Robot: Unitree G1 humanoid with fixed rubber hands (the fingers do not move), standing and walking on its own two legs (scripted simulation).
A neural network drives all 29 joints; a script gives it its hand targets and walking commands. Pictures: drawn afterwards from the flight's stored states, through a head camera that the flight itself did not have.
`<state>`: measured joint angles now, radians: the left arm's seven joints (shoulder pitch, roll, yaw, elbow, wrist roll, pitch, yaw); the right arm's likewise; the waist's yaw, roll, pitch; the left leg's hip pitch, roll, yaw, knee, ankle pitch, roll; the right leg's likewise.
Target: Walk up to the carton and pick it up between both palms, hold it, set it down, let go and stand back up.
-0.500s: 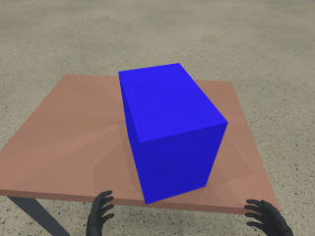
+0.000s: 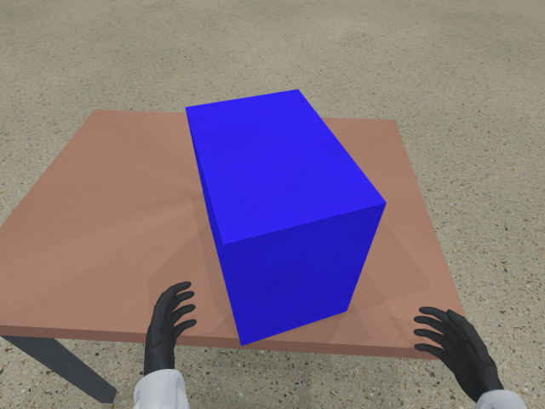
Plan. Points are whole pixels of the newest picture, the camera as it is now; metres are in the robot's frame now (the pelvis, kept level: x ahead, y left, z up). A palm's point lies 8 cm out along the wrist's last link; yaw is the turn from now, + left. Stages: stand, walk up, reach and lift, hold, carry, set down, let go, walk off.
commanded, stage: reach and lift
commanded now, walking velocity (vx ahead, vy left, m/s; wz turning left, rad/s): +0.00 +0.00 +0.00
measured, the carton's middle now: (270, 214) +0.42 +0.04 +0.06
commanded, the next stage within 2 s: none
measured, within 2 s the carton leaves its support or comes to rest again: neither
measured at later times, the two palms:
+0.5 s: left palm (153, 313) +0.22 +0.17 +0.10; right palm (470, 315) +0.25 -0.23 +0.06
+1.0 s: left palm (139, 265) +0.26 +0.19 +0.14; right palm (441, 229) +0.34 -0.20 +0.12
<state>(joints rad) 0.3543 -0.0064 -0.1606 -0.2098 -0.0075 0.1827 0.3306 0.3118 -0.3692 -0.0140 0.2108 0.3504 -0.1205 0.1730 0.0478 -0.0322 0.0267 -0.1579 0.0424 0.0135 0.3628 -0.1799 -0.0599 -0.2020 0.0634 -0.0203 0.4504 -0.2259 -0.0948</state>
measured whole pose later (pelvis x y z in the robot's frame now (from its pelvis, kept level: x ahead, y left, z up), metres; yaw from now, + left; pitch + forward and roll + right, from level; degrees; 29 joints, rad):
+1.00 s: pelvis -0.01 +0.00 +0.00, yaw +0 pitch -1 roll +1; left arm -0.13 0.02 0.05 -0.44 -0.08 0.87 0.31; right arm -0.32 -0.45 0.04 0.19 0.43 0.34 0.02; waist 0.07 -0.03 0.03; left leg -0.15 0.05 -0.01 0.32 -0.15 -0.07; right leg -0.19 0.09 -0.01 0.38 -0.18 -0.10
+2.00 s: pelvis +0.01 +0.01 +0.00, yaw -1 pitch +5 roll +0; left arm -0.63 0.07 0.22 -0.12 -0.11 0.96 0.27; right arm -0.88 -0.54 0.18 0.52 0.54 0.45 0.00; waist 0.12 0.02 -0.06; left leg -0.27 0.06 -0.01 0.34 -0.17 -0.06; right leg -0.28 0.09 0.01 0.34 -0.15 -0.08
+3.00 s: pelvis +0.01 +0.00 +0.00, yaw +0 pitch +11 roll +0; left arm -0.41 -0.05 0.12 0.08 -0.01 0.47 0.24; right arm -0.75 -0.38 0.10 0.74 0.34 0.09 0.04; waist 0.15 0.01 -0.05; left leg -0.40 0.06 -0.05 0.34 -0.14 -0.07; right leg -0.39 0.10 -0.02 0.32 -0.13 -0.10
